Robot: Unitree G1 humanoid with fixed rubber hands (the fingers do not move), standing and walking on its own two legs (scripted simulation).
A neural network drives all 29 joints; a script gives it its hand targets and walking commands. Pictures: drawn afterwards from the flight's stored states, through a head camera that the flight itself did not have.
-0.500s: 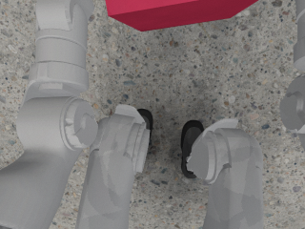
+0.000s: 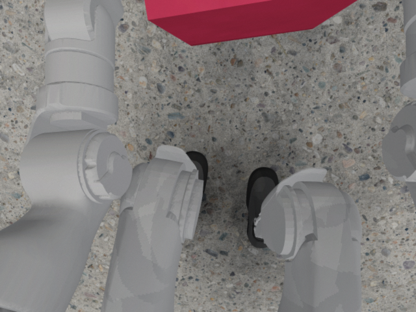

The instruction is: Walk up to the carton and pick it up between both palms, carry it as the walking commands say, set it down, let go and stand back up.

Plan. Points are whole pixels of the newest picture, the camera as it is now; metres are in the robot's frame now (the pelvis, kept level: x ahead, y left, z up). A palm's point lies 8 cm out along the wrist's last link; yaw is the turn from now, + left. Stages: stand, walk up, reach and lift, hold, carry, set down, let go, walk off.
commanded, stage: set down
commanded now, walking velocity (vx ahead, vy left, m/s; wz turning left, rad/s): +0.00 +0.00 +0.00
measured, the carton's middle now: out of the picture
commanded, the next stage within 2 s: none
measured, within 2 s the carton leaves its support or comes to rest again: neither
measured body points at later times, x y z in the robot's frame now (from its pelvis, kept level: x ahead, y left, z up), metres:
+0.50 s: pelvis +0.00 +0.00 -0.01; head +0.38 +0.01 +0.21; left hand +0.56 +0.21 -0.17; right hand +0.63 -0.13 -0.16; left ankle +0.11 +0.10 -0.34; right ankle +0.09 -0.08 -0.34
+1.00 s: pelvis +0.00 +0.00 -0.01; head +0.38 +0.01 +0.21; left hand +0.56 +0.21 -0.18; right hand +0.63 -0.13 -0.16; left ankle +0.11 +0.10 -0.34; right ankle +0.09 -0.08 -0.34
